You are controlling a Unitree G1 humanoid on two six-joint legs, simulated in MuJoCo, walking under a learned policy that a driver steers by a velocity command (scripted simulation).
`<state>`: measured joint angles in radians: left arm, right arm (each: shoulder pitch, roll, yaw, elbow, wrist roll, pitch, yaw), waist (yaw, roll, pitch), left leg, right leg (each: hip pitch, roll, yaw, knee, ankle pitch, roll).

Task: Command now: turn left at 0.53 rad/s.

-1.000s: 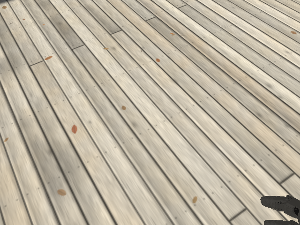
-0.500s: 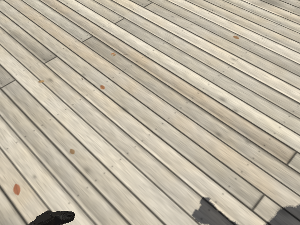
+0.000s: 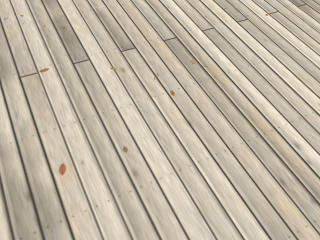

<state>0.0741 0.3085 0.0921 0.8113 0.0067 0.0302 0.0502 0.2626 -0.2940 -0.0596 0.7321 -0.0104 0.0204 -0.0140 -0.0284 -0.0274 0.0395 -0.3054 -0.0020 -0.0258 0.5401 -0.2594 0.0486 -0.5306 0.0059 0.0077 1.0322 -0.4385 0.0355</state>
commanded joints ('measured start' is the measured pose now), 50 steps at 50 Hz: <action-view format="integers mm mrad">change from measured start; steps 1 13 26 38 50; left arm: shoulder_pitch -25 -32 167 247 172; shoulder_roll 86 88 107 215 117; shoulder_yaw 27 12 4 30 -16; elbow -59 -58 -21 1 -110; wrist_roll -1 -28 -2 -38 8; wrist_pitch -18 -58 -117 -97 -136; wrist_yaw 5 -35 -22 -46 -54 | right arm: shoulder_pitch -57 -61 -120 -223 -15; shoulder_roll -157 -195 -99 -81 -143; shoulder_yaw -36 -60 -34 -19 -38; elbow -91 -135 -182 -280 -193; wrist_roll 15 26 35 35 16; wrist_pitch -22 14 -42 -47 -92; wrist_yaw -19 -23 17 71 30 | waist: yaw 33 0 88 79 56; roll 153 195 -91 -89 82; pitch -114 -135 26 44 -78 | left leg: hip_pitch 168 153 -545 -253 127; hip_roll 218 167 55 25 172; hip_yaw -290 -452 -74 114 -322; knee -212 -193 571 117 -326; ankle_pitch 380 132 49 53 265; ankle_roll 150 170 -88 11 243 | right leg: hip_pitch -99 132 527 564 -100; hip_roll -3 41 -253 -296 -130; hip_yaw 66 83 189 -116 66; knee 92 -403 -892 -774 60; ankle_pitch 76 90 132 733 197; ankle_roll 18 35 -187 -156 -9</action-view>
